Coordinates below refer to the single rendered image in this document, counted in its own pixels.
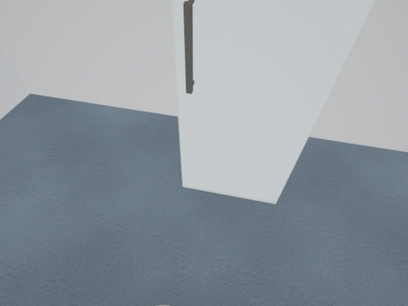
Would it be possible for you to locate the fridge door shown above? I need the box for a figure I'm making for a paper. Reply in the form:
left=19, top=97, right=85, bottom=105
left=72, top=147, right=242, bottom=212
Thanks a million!
left=173, top=0, right=374, bottom=202

